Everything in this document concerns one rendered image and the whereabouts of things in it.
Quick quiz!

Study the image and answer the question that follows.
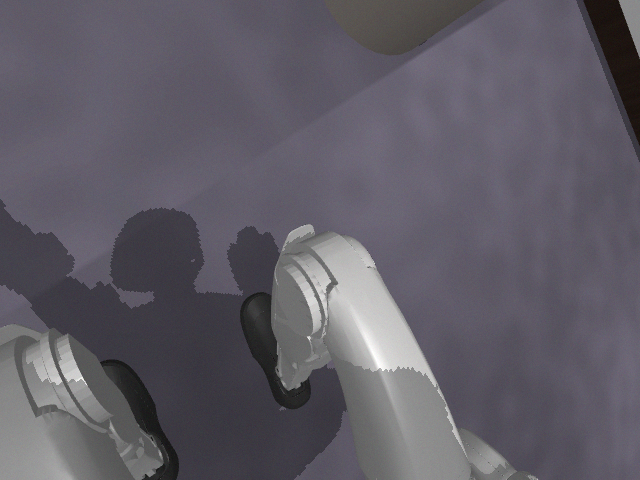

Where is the left robot foot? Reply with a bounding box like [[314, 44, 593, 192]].
[[100, 359, 179, 480]]

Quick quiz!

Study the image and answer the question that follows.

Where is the right robot foot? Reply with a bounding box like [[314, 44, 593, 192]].
[[240, 292, 311, 409]]

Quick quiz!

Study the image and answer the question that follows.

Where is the right robot hand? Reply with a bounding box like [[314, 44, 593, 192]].
[[457, 427, 518, 480]]

